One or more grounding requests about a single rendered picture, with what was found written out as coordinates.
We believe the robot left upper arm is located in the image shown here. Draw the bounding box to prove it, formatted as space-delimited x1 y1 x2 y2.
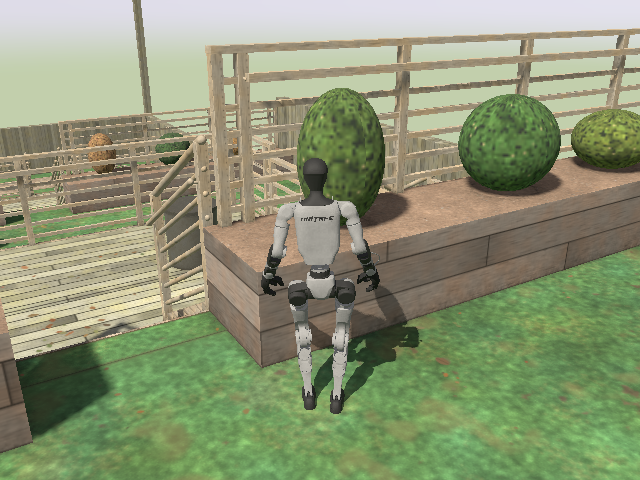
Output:
271 202 296 259

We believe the robot left forearm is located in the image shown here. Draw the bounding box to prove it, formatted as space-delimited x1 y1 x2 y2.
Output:
263 244 281 279

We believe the humanoid robot torso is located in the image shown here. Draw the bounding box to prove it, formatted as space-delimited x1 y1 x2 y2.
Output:
294 196 341 300

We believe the robot right forearm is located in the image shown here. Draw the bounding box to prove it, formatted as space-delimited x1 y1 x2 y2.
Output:
357 239 376 276

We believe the left robot hand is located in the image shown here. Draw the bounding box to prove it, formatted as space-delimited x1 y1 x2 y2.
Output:
261 275 284 296

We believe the robot right upper arm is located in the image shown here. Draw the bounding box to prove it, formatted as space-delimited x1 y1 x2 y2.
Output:
337 201 367 255

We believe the right robot hand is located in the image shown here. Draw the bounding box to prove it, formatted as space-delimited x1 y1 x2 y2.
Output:
357 269 380 292

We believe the left robot shin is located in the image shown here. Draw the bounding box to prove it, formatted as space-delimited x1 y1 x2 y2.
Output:
295 330 313 397

